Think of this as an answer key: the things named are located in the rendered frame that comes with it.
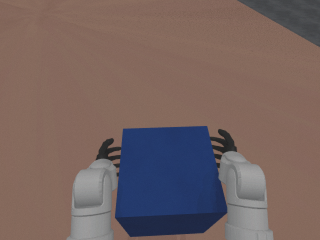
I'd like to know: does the robot right forearm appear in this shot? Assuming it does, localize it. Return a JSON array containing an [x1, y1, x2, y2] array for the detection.
[[218, 151, 274, 240]]

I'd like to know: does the left robot hand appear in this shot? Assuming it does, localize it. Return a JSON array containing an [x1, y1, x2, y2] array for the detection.
[[96, 138, 121, 177]]

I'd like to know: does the carton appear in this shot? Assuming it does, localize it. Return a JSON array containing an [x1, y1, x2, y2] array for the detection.
[[115, 126, 228, 237]]

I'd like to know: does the robot left forearm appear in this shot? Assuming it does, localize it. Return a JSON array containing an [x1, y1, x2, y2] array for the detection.
[[66, 158, 118, 240]]

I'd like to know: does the right robot hand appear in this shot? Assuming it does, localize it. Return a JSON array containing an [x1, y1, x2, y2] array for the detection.
[[210, 129, 237, 168]]

